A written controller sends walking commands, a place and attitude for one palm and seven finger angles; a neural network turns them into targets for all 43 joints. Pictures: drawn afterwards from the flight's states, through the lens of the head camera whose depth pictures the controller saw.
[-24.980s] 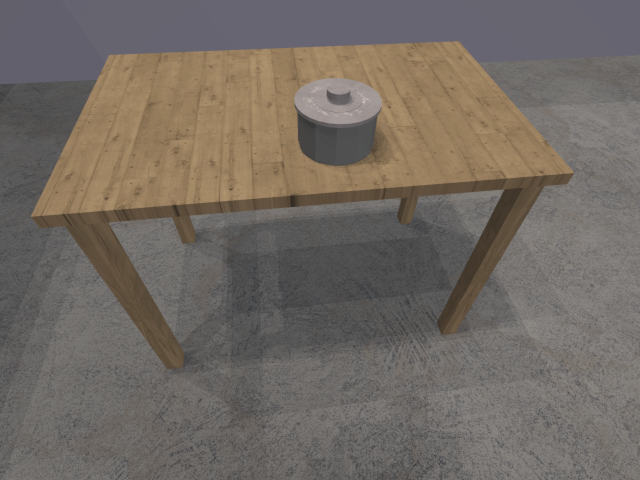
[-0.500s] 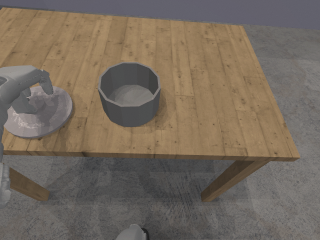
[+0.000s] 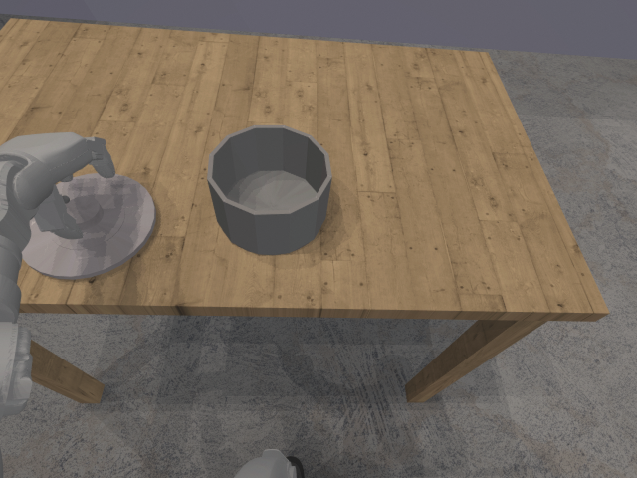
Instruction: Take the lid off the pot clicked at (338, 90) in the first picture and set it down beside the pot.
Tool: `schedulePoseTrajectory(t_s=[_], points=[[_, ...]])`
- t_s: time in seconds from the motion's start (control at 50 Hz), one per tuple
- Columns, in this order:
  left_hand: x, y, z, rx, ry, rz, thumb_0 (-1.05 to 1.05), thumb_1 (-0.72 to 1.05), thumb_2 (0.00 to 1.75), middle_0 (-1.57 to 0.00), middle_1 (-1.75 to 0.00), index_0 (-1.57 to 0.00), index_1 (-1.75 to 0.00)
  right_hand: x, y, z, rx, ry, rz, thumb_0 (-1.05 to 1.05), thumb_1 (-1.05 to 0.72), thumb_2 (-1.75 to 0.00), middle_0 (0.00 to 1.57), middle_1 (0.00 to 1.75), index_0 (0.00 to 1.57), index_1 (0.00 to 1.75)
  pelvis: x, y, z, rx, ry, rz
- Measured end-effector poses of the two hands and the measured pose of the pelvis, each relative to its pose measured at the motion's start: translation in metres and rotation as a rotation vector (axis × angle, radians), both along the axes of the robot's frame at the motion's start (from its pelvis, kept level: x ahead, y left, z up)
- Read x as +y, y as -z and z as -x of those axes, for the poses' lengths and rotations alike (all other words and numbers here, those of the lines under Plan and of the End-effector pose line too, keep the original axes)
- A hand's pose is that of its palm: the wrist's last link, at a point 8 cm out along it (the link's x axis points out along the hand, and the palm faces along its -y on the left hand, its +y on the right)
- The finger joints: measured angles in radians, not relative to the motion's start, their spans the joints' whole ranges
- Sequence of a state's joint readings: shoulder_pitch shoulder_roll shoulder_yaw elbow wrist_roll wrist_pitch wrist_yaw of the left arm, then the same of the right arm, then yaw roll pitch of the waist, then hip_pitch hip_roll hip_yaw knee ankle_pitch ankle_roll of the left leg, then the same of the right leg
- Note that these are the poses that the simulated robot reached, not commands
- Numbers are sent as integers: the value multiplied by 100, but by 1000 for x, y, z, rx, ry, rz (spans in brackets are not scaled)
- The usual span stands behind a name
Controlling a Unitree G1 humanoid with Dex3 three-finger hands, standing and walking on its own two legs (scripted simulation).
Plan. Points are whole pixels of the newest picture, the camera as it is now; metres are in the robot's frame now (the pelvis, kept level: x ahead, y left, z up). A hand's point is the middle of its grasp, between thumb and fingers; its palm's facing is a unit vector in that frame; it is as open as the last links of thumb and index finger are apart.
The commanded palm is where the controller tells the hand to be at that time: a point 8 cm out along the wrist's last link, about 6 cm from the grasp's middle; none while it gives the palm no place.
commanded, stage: raise the empty hand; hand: left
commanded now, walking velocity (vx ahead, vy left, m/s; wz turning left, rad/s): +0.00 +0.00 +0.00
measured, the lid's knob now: (82, 213) +0.44 +0.32 +0.03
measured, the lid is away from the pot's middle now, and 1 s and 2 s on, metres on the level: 0.25 0.25 0.25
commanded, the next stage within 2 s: draw the hand back to the body in 1.32 s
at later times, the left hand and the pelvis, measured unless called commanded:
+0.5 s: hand (35, 175) +0.43 +0.34 +0.11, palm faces -0.36 -0.11 -0.93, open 11.1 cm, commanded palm +0.45 +0.32 +0.19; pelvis +0.00 +0.01 +0.00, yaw +2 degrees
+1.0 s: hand (3, 138) +0.42 +0.34 +0.17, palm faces -0.30 -0.09 -0.95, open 11.1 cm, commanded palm +0.44 +0.32 +0.24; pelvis -0.01 +0.01 +0.01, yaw +3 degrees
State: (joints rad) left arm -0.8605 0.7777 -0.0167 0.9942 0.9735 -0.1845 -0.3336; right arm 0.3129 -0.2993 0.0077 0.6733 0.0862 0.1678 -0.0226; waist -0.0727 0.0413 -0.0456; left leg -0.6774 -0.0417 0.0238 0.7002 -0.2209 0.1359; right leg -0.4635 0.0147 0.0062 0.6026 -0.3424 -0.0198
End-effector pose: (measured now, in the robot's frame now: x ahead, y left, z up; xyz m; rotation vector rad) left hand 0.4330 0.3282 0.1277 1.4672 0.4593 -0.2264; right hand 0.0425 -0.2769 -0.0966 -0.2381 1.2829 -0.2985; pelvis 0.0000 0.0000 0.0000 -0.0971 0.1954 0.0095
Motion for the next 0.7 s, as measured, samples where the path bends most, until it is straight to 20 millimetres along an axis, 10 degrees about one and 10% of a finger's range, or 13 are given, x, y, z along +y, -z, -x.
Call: schedulePoseTrajectory(t_s=[0.7], points=[[15,-65,7,-86,-24,-17,0,-5,73,-39,-80,-39,-80,22,-5,-21,-79,-78,-18,1,-90,-90,21,30,20,30,13,-4,6,-53,-43,0]])
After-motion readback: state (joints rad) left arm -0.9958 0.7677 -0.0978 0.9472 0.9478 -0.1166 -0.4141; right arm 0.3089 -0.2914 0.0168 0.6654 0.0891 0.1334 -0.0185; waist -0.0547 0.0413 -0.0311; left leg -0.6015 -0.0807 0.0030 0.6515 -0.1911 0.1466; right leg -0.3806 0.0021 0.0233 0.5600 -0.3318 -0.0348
